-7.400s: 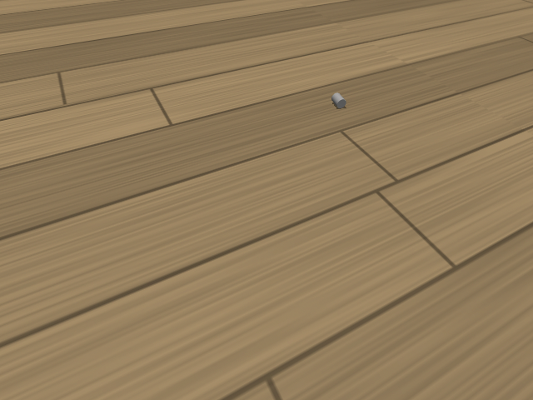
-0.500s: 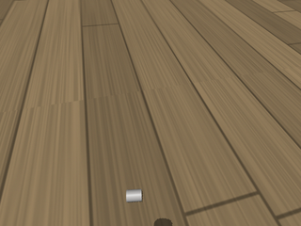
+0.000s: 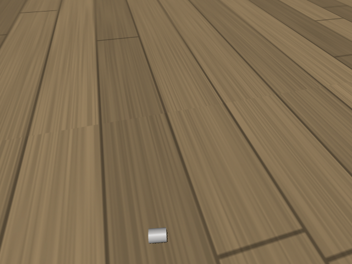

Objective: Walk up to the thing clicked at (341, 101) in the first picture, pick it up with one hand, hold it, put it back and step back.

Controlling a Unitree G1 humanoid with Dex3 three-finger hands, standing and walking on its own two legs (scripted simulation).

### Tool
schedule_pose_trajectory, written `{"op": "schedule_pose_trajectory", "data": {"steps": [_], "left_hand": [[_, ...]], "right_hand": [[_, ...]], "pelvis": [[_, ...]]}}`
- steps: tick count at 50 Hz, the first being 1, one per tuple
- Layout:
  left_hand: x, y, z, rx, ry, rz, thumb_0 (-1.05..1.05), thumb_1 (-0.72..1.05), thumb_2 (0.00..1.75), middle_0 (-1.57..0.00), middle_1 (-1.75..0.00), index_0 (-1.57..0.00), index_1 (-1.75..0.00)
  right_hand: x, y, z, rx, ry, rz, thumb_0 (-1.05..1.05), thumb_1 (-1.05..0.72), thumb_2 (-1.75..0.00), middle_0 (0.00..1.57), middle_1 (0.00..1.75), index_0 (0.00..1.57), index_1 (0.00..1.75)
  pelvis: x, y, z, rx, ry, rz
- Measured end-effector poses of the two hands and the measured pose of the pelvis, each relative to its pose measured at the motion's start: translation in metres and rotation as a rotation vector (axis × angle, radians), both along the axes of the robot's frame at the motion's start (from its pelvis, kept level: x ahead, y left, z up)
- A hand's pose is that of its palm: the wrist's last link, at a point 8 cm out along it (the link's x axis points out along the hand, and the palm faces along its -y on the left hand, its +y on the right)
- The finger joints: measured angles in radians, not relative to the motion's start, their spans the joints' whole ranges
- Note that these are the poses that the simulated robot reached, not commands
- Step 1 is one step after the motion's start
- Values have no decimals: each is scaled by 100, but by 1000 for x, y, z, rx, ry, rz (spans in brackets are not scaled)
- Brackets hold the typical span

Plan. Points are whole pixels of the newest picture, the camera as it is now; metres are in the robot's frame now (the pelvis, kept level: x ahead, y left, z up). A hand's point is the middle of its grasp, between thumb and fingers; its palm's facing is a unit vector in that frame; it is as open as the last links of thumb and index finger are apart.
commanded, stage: stand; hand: left
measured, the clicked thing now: (157, 235) +0.42 +0.09 -0.75
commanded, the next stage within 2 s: none
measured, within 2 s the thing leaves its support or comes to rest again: neither
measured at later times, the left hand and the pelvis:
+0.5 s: hand out of the picture +0.10 +0.25 -0.15, palm faces -0.03 -0.94 -0.34, open 7.4 cm; pelvis +0.01 +0.00 +0.00, yaw +0 degrees
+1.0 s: hand out of the picture +0.10 +0.25 -0.15, palm faces -0.03 -0.94 -0.35, open 7.4 cm; pelvis +0.02 +0.00 +0.00, yaw +0 degrees
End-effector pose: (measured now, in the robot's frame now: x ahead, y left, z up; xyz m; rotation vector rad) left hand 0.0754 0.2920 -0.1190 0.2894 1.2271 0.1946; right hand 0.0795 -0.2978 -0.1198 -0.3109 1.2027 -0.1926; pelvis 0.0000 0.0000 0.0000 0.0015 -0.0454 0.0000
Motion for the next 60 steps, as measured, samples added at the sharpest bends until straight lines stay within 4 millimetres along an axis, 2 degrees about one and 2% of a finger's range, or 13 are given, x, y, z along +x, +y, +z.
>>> {"op": "schedule_pose_trajectory", "data": {"steps": [16, 41, 60], "left_hand": [[9, 5, 6, 27, -10, -16, 1, 90, 90, -20, -30, -21, -30], [20, 2, 5, 25, -7, -25, 1, 90, 90, -21, -30, -21, -30], [17, 1, 4, 28, 6, -20, 1, 90, 90, -21, -30, -21, -30]], "right_hand": [[-12, 1, -5, 16, 44, -21, 1, -90, -90, 21, 30, 20, 30], [10, -3, 1, 2, 20, -12, 1, -90, -90, 21, 30, 20, 30], [9, -5, -1, 4, 33, -15, 1, -90, -90, 21, 30, 20, 30]], "pelvis": [[6, -1, 1, 1, 1, -3], [17, -2, 2, 1, 7, -4], [20, -5, 2, 0, 7, -3]]}}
